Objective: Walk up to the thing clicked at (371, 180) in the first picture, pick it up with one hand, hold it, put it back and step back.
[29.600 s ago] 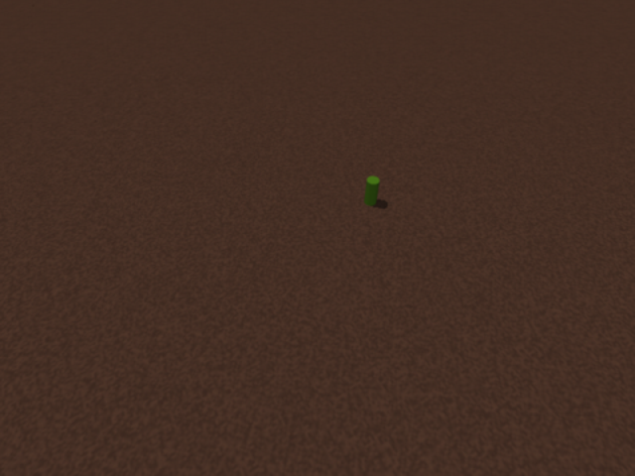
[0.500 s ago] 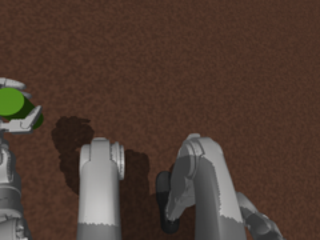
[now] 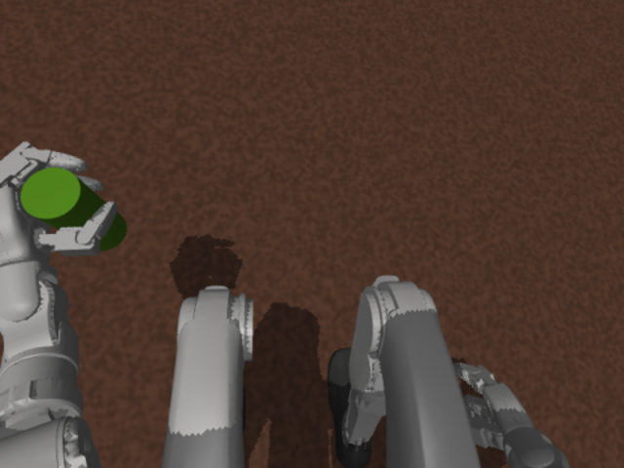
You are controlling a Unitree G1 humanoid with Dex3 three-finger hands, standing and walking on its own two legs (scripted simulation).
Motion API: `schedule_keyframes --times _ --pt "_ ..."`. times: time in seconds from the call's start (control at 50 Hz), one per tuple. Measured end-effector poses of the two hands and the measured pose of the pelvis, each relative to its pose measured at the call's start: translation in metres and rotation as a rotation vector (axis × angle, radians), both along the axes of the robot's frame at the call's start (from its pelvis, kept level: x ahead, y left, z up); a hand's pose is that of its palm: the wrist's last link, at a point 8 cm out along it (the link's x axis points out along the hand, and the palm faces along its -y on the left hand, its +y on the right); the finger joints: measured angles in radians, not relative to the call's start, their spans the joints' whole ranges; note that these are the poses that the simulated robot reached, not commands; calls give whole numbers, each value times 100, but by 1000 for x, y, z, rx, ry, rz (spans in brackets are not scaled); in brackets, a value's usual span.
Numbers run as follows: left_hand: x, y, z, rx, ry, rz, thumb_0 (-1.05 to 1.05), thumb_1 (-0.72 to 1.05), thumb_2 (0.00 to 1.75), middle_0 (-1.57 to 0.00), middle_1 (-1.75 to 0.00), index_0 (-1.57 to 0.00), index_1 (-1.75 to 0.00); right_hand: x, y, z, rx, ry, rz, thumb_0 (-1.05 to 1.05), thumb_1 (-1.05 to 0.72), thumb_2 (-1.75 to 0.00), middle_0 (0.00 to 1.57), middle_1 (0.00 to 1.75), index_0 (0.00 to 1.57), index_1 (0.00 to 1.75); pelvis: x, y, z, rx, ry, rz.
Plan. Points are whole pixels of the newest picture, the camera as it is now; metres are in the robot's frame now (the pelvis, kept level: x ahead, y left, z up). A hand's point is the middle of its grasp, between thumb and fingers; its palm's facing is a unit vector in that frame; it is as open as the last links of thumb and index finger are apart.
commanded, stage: settle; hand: left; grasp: from the side
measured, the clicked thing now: (81, 214) +0.41 +0.28 -0.07
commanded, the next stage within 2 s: lift in 0.42 s
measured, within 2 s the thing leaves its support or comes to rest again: neither
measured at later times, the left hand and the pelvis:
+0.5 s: hand (71, 191) +0.41 +0.27 -0.01, palm faces +0.32 -0.95 -0.05, open 8.1 cm; pelvis +0.00 +0.00 +0.02, yaw +2 degrees
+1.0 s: hand (41, 173) +0.40 +0.26 +0.06, palm faces +0.28 -0.96 -0.05, open 8.1 cm; pelvis +0.00 +0.00 +0.07, yaw +2 degrees
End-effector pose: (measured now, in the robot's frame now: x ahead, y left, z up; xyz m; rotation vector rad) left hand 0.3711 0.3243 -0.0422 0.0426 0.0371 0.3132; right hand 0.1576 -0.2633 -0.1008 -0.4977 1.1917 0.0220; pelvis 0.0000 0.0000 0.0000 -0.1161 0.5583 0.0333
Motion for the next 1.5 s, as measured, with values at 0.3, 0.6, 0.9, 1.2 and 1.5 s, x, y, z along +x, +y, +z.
schedule_keyframes --times 0.3,0.6,0.9,1.2,1.5 --pt "-1 -4 22 3 8 12 -1 -21 111 -85 -106 -87 -109 -6 4 6 34 -9 -21 1 -89 -90 20 30 20 30 -2 -2 14 20 8 8" --pt "3 -9 37 2 -2 21 -1 -21 111 -85 -107 -87 -110 -19 1 13 38 2 -49 1 -89 -90 20 30 20 30 -3 -3 22 30 8 9" --pt "-6 -12 77 8 -8 -27 -1 -21 111 -85 -107 -87 -110 -11 4 43 52 -47 -85 1 -92 -90 20 30 20 30 0 -1 52 33 20 12" --pt "-15 -25 166 3 -12 -9 -1 -21 111 -85 -107 -87 -109 26 16 108 104 -152 -115 1 -91 -90 20 30 20 30 13 0 119 43 13 19" --pt "-31 -46 285 -3 7 -3 -1 -21 112 -84 -108 -87 -110 48 31 209 145 -248 -157 1 -90 -90 20 30 20 30 35 1 213 59 -86 24"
